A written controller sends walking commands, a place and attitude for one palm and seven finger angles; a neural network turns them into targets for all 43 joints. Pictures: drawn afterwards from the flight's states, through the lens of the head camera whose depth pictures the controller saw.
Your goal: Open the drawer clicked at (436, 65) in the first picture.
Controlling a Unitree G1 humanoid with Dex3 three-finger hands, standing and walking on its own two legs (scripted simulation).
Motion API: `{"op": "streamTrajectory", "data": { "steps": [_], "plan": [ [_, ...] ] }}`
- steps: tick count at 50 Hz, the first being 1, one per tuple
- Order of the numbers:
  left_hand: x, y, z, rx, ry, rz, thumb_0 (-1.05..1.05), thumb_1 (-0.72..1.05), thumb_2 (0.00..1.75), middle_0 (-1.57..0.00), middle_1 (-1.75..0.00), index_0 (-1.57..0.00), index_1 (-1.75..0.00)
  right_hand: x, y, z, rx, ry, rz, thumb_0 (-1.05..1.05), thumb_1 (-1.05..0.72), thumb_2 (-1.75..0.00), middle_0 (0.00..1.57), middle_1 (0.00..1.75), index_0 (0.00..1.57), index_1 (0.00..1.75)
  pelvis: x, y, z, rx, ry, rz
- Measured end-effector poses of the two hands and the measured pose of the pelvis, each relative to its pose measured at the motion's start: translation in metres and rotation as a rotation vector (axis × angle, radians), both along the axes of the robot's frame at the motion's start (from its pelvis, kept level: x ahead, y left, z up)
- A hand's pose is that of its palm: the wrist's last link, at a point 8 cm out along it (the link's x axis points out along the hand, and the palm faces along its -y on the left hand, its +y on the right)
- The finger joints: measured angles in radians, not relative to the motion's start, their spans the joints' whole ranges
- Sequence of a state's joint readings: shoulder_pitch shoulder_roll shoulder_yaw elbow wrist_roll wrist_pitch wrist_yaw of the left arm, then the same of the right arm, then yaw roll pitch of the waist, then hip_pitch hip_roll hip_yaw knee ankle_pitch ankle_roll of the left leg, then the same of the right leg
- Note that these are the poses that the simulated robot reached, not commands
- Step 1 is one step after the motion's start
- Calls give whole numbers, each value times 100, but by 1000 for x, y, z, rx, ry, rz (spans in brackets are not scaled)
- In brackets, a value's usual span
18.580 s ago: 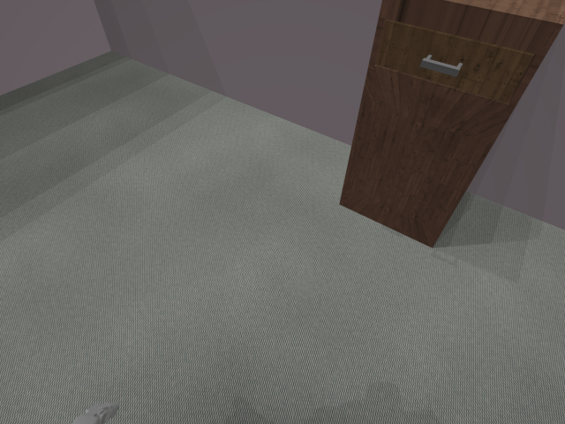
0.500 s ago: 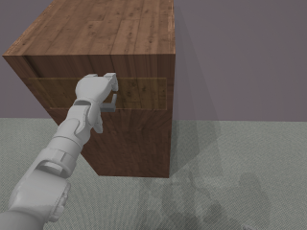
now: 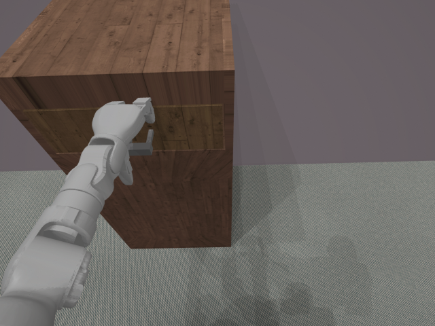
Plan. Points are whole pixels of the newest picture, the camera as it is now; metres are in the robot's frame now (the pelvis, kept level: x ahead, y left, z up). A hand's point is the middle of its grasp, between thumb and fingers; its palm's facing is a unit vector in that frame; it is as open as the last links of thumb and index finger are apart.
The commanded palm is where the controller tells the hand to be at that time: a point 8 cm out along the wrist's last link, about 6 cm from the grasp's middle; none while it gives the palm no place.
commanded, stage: re-aim the fingers above the handle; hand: left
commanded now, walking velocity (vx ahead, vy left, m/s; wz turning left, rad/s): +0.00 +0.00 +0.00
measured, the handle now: (128, 142) +0.50 +0.19 +0.03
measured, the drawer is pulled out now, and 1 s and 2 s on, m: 0.00 0.00 0.00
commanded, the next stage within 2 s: lower the fingers behind the handle in 1.48 s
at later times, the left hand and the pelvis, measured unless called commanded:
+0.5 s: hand (129, 140) +0.46 +0.17 +0.08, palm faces -0.02 -0.03 -1.00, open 13.5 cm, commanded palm +0.46 +0.19 +0.17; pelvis -0.01 +0.01 +0.00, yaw -1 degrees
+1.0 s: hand (129, 139) +0.46 +0.17 +0.08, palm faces -0.03 -0.02 -1.00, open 13.5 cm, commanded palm +0.46 +0.20 +0.17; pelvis -0.01 +0.00 +0.00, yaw -1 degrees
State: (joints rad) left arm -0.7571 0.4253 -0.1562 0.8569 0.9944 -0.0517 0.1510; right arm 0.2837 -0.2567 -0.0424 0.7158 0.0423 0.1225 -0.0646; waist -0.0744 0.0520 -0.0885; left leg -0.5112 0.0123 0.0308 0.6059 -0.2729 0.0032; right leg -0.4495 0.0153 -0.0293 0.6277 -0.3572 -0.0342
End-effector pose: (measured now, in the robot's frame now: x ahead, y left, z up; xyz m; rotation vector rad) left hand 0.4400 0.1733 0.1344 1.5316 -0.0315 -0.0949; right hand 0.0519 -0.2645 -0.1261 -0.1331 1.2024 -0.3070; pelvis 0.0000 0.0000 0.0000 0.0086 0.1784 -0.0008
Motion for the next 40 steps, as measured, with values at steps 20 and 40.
{"op": "streamTrajectory", "data": {
  "steps": [20,40],
  "plan": [
    [0,0,0,12,-19,0,-1,-49,30,-51,-123,-37,-122,-41,13,-1,-3,24,-34,0,-91,-90,21,30,20,30,-13,13,-1,-7,5,-14],
    [0,0,1,7,-17,0,0,-49,30,-52,-123,-38,-122,-20,8,3,-16,-28,-23,0,-91,-90,21,30,20,30,-10,9,1,-5,0,-17]
  ]
}}
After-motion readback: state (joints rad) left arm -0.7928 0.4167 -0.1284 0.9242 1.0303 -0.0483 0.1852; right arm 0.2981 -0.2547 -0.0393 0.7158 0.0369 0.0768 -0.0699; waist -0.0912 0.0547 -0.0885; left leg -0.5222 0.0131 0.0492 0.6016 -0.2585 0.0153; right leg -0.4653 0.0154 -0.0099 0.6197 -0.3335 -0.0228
